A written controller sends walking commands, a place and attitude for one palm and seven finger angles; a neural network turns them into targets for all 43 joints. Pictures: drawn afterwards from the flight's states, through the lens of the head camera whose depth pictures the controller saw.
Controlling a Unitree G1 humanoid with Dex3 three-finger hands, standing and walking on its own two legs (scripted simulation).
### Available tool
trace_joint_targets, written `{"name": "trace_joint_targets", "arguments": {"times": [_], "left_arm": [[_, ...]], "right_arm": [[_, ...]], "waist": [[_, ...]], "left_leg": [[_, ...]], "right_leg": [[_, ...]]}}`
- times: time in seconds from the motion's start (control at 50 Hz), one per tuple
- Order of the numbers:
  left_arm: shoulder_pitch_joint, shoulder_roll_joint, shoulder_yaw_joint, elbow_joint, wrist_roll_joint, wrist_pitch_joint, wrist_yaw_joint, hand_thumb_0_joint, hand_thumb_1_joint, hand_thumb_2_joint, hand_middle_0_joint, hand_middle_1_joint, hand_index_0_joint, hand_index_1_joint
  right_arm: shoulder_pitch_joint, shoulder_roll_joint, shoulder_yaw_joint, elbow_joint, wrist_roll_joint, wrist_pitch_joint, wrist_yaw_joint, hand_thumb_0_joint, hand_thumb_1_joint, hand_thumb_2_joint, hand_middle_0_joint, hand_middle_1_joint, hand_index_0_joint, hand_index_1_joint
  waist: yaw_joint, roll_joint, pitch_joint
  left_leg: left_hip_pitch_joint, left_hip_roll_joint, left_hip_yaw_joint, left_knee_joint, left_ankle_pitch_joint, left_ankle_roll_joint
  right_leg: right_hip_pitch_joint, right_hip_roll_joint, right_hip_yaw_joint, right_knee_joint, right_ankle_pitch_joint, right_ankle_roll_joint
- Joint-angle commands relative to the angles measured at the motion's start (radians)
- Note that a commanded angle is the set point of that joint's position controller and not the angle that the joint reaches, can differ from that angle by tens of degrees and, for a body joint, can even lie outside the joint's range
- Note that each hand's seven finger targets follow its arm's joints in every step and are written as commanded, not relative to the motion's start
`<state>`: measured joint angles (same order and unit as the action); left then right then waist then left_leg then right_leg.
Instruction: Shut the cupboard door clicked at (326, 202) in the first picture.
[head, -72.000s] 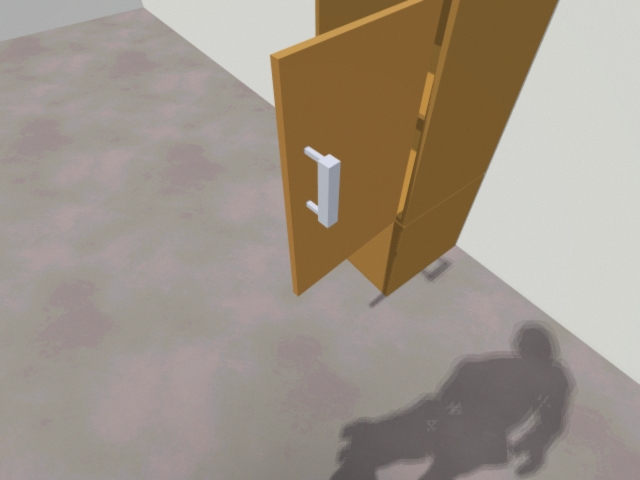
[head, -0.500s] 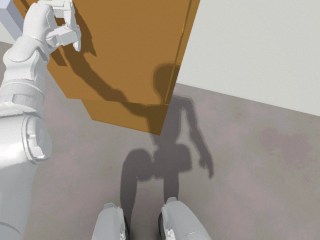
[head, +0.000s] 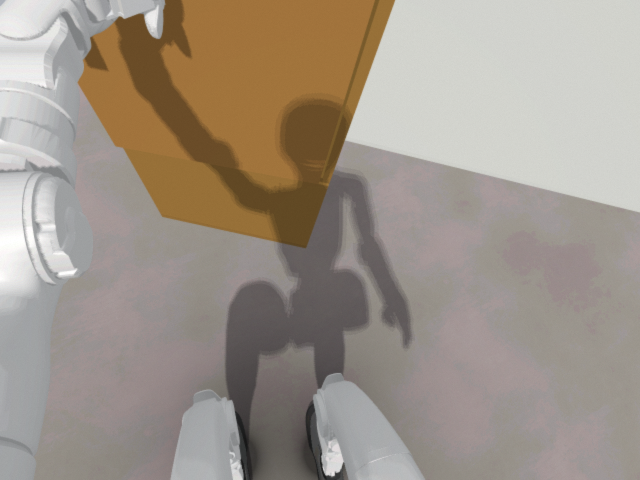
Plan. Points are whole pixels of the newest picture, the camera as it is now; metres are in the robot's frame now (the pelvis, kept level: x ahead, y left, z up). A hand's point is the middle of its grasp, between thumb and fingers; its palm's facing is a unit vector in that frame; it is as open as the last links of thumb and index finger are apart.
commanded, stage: pull the fist back off the door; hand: left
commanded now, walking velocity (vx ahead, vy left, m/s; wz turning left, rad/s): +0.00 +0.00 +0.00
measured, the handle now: out of the picture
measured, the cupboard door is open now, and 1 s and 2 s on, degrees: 3 0 0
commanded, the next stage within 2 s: draw the hand back to the body in 0.92 s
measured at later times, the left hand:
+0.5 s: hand out of the picture +0.61 +0.05 +0.13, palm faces +0.06 -1.00 -0.04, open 3.2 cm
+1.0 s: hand (185, 43) +0.54 +0.05 +0.14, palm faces +0.05 -1.00 -0.02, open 3.1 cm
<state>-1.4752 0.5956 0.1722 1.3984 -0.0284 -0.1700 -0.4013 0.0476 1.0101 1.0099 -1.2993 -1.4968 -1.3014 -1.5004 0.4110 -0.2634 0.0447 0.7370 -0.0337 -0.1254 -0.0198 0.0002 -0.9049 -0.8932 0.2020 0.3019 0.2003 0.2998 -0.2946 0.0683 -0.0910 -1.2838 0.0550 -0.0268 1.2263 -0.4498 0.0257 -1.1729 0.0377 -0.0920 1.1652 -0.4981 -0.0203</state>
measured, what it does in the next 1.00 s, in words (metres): stands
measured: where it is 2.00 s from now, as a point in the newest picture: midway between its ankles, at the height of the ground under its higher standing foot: (282, 468)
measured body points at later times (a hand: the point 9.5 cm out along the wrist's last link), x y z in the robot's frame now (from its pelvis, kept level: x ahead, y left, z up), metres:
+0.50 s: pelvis +0.00 -0.01 +0.01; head +0.17 +0.00 +0.43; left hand +0.60 +0.10 +0.14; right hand -0.09 -0.23 -0.09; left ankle +0.05 +0.10 -0.63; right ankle +0.02 -0.12 -0.63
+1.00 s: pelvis +0.04 -0.02 +0.05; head +0.15 -0.02 +0.49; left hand +0.53 +0.10 +0.14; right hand +0.08 -0.28 -0.08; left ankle +0.05 +0.10 -0.63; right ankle +0.02 -0.12 -0.63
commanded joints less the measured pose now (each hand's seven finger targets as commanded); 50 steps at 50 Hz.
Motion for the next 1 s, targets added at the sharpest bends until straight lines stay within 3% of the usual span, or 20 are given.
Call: {"name": "trace_joint_targets", "arguments": {"times": [0.0,0.02,0.04,0.06,0.1,0.14,0.2,0.24,0.28,0.36,0.38,0.44,0.52,0.62,0.78,0.82,0.84,0.92,0.94,0.98], "left_arm": [[-0.674,-0.006,-0.013,-0.242,-0.018,-0.074,-0.010,0.000,0.900,0.900,-1.300,-1.500,-1.300,-1.500],[-0.673,-0.008,-0.015,-0.239,-0.013,-0.070,-0.007,0.000,0.900,0.900,-1.300,-1.500,-1.300,-1.500],[-0.697,0.031,0.192,-0.253,-0.075,-0.051,0.212,0.000,0.900,0.900,-1.300,-1.500,-1.300,-1.500],[-0.643,-0.014,0.164,-0.222,-0.043,-0.040,0.327,0.000,0.900,0.900,-1.300,-1.500,-1.300,-1.500],[-0.608,-0.045,0.190,-0.210,-0.013,-0.044,0.458,0.000,0.900,0.900,-1.300,-1.500,-1.300,-1.500],[-0.627,-0.069,0.200,-0.266,0.051,-0.087,0.602,0.000,0.900,0.900,-1.300,-1.500,-1.300,-1.500],[-0.622,-0.104,0.146,-0.219,0.179,-0.151,0.727,0.000,0.900,0.900,-1.300,-1.500,-1.300,-1.500],[-0.633,-0.073,0.112,-0.225,0.249,-0.182,0.733,0.000,0.900,0.900,-1.300,-1.500,-1.300,-1.500],[-0.617,-0.018,0.114,-0.238,0.265,-0.201,0.699,0.000,0.900,0.900,-1.300,-1.500,-1.300,-1.500],[-0.526,-0.008,0.120,-0.176,0.190,-0.167,0.607,0.000,0.900,0.900,-1.300,-1.500,-1.300,-1.500],[-0.510,-0.022,0.119,-0.171,0.166,-0.161,0.588,0.000,0.900,0.900,-1.300,-1.500,-1.300,-1.500],[-0.433,-0.030,0.149,-0.164,0.103,-0.151,0.562,0.000,0.900,0.900,-1.300,-1.500,-1.300,-1.500],[-0.305,-0.004,0.208,-0.252,0.066,-0.213,0.555,0.000,0.900,0.900,-1.300,-1.500,-1.300,-1.500],[-0.147,-0.103,0.145,-0.355,0.087,-0.284,0.559,0.000,0.900,0.900,-1.300,-1.500,-1.300,-1.500],[0.024,-0.284,0.048,-0.587,-0.002,-0.300,0.538,0.000,0.900,0.900,-1.300,-1.500,-1.300,-1.500],[0.087,-0.305,0.034,-0.624,-0.005,-0.318,0.541,0.000,0.900,0.900,-1.300,-1.500,-1.300,-1.500],[0.075,-0.321,0.024,-0.630,-0.006,-0.326,0.545,0.000,0.900,0.900,-1.300,-1.500,-1.300,-1.500],[0.071,-0.296,0.030,-0.515,0.033,-0.328,0.566,0.000,0.900,0.900,-1.300,-1.500,-1.300,-1.500],[0.057,-0.271,0.047,-0.500,0.037,-0.329,0.569,0.000,0.900,0.900,-1.300,-1.500,-1.300,-1.500],[0.062,-0.299,0.026,-0.493,0.037,-0.331,0.565,0.000,0.900,0.900,-1.300,-1.500,-1.300,-1.500]], "right_arm": [[0.246,-0.215,-0.072,-0.003,-0.002,-0.028,-0.017,0.000,-0.900,-0.900,0.200,0.300,0.200,0.300],[0.249,-0.214,-0.071,0.008,-0.009,-0.026,-0.016,0.000,-0.900,-0.900,0.200,0.300,0.200,0.300],[0.306,-0.188,-0.058,-0.034,-0.030,-0.033,-0.003,0.000,-0.900,-0.900,0.200,0.300,0.200,0.300],[0.309,-0.184,-0.059,-0.038,-0.039,-0.036,0.020,0.000,-0.900,-0.900,0.200,0.300,0.200,0.300],[0.327,-0.184,-0.071,-0.038,-0.061,-0.029,0.051,0.000,-0.900,-0.900,0.200,0.300,0.200,0.300],[0.346,-0.177,-0.081,-0.047,-0.088,-0.016,0.088,0.000,-0.900,-0.900,0.200,0.300,0.200,0.300],[0.350,-0.178,-0.093,-0.036,-0.111,0.003,0.131,0.000,-0.900,-0.900,0.200,0.300,0.200,0.300],[0.355,-0.183,-0.099,-0.036,-0.114,0.018,0.150,0.000,-0.900,-0.900,0.200,0.300,0.200,0.300],[0.354,-0.191,-0.102,-0.045,-0.109,0.033,0.154,0.000,-0.900,-0.900,0.200,0.300,0.200,0.300],[0.328,-0.193,-0.095,-0.072,-0.074,0.056,0.137,0.000,-0.900,-0.900,0.200,0.300,0.200,0.300],[0.328,-0.191,-0.091,-0.077,-0.071,0.057,0.132,0.000,-0.900,-0.900,0.200,0.300,0.200,0.300],[0.317,-0.187,-0.085,-0.087,-0.061,0.061,0.120,0.000,-0.900,-0.900,0.200,0.300,0.200,0.300],[0.315,-0.176,-0.089,-0.100,-0.060,0.064,0.115,0.000,-0.900,-0.900,0.200,0.300,0.200,0.300],[0.307,-0.163,-0.111,-0.103,-0.058,0.084,0.126,0.000,-0.900,-0.900,0.200,0.300,0.200,0.300],[0.242,-0.137,-0.132,-0.136,-0.031,0.113,0.114,0.000,-0.900,-0.900,0.200,0.300,0.200,0.300],[0.220,-0.129,-0.136,-0.133,-0.027,0.112,0.113,0.000,-0.900,-0.900,0.200,0.300,0.200,0.300],[0.211,-0.127,-0.135,-0.131,-0.025,0.111,0.111,0.000,-0.900,-0.900,0.200,0.300,0.200,0.300],[0.188,-0.123,-0.134,-0.105,-0.027,0.119,0.104,0.000,-0.900,-0.900,0.200,0.300,0.200,0.300],[0.184,-0.126,-0.131,-0.105,-0.026,0.123,0.101,0.000,-0.900,-0.900,0.200,0.300,0.200,0.300],[0.168,-0.120,-0.129,-0.118,-0.027,0.126,0.097,0.000,-0.900,-0.900,0.200,0.300,0.200,0.300]], "waist": [[-0.128,0.237,-0.593],[-0.129,0.230,-0.595],[-0.083,0.263,-0.599],[-0.086,0.248,-0.612],[-0.093,0.185,-0.618],[-0.082,0.198,-0.633],[-0.107,0.183,-0.581],[-0.112,0.204,-0.577],[-0.097,0.213,-0.619],[-0.077,0.151,-0.577],[-0.070,0.166,-0.576],[-0.054,0.088,-0.543],[0.006,0.065,-0.590],[0.040,0.072,-0.592],[0.085,0.046,-0.618],[0.096,0.028,-0.596],[0.085,-0.001,-0.575],[0.076,-0.051,-0.458],[0.072,-0.075,-0.459],[0.083,-0.052,-0.467]], "left_leg": [[0.752,-0.010,-0.100,-0.077,0.335,0.027],[0.753,-0.010,-0.107,-0.080,0.340,0.025],[0.673,0.011,-0.123,-0.096,0.286,0.009],[0.651,0.010,-0.127,-0.106,0.266,0.003],[0.647,0.015,-0.147,-0.108,0.282,-0.001],[0.647,0.007,-0.140,-0.109,0.308,-0.008],[0.627,0.004,-0.136,-0.110,0.254,-0.012],[0.609,-0.006,-0.116,-0.117,0.210,-0.008],[0.624,-0.012,-0.105,-0.128,0.230,-0.004],[0.568,-0.026,-0.076,-0.172,0.142,0.005],[0.575,-0.028,-0.077,-0.183,0.144,0.005],[0.527,-0.031,-0.056,-0.195,0.132,0.013],[0.548,-0.034,-0.035,-0.209,0.235,0.012],[0.640,-0.037,-0.014,-0.219,0.358,0.005],[0.775,-0.054,0.016,-0.256,0.507,0.000],[0.793,-0.054,0.016,-0.262,0.530,-0.002],[0.779,-0.056,0.021,-0.262,0.523,0.002],[0.709,-0.063,0.028,-0.260,0.445,0.005],[0.687,-0.064,0.026,-0.266,0.431,0.007],[0.698,-0.072,0.032,-0.265,0.434,0.007]], "right_leg": [[-0.082,0.044,0.013,-0.154,0.205,-0.017],[-0.073,0.044,0.009,-0.156,0.208,-0.020],[-0.029,0.029,0.031,-0.169,0.196,-0.012],[-0.019,0.029,0.029,-0.158,0.189,-0.005],[-0.029,0.023,0.017,-0.140,0.198,0.006],[-0.018,0.023,0.012,-0.138,0.205,0.009],[-0.058,0.022,0.010,-0.146,0.172,0.011],[-0.032,0.020,0.019,-0.159,0.152,0.005],[0.024,0.020,0.028,-0.170,0.170,-0.003],[0.133,0.025,0.043,-0.226,0.148,-0.001],[0.141,0.026,0.043,-0.230,0.153,-0.003],[0.206,0.027,0.052,-0.260,0.158,0.005],[0.316,0.026,0.060,-0.264,0.263,0.005],[0.359,0.026,0.059,-0.262,0.400,0.004],[0.502,0.025,0.059,-0.291,0.619,0.006],[0.515,0.023,0.059,-0.293,0.655,0.009],[0.514,0.019,0.062,-0.296,0.669,0.015],[0.495,0.008,0.078,-0.298,0.647,0.022],[0.506,0.003,0.084,-0.295,0.645,0.026],[0.513,0.000,0.089,-0.293,0.656,0.022]]}}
